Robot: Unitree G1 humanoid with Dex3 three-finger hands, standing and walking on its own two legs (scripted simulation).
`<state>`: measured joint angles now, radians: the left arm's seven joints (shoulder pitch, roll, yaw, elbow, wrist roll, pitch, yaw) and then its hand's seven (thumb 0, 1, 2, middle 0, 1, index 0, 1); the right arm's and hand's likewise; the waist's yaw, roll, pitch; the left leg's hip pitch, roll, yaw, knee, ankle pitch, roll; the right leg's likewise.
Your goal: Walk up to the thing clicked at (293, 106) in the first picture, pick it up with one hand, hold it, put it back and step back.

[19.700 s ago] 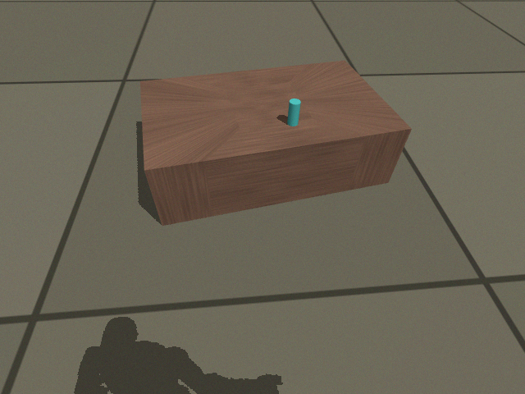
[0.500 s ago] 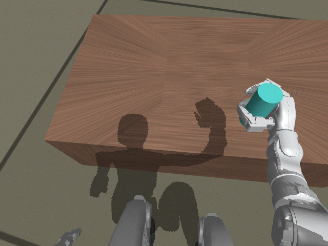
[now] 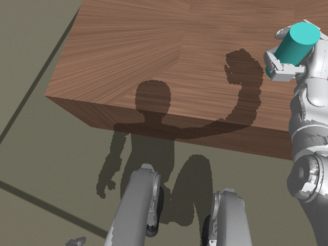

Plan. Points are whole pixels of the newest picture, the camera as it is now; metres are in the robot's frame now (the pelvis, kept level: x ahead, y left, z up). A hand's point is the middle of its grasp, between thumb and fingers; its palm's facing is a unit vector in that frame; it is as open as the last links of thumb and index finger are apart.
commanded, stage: crouch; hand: right
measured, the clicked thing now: (289, 54) +0.56 -0.15 +0.03
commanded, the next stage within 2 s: lower in 0.30 s
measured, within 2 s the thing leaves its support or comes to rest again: rests again in 1.80 s
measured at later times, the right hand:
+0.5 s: hand (275, 56) +0.59 -0.14 -0.02, palm faces +0.03 +1.00 -0.01, open 7.1 cm
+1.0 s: hand (263, 69) +0.60 -0.14 -0.09, palm faces +0.03 +1.00 -0.02, open 7.1 cm
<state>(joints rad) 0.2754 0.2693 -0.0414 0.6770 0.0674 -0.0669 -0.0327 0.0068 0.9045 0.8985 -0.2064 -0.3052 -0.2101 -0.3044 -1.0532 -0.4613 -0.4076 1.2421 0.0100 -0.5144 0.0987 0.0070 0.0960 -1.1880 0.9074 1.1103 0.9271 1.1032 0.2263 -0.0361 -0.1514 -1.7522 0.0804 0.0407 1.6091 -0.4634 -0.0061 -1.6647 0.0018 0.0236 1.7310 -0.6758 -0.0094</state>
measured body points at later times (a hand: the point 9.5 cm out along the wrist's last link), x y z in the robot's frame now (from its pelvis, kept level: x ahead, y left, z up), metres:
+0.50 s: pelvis -0.01 +0.00 -0.04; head +0.23 -0.02 +0.35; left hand +0.00 +0.27 -0.15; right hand +0.58 -0.20 -0.02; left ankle +0.12 +0.14 -0.51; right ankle +0.04 -0.11 -0.51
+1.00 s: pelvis -0.01 +0.00 -0.09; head +0.24 -0.03 +0.28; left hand -0.02 +0.27 -0.19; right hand +0.59 -0.19 -0.08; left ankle +0.12 +0.14 -0.51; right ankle +0.04 -0.11 -0.51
